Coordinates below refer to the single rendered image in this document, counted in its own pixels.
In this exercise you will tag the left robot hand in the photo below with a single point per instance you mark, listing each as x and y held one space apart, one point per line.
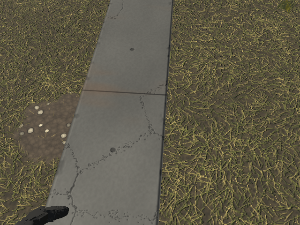
43 215

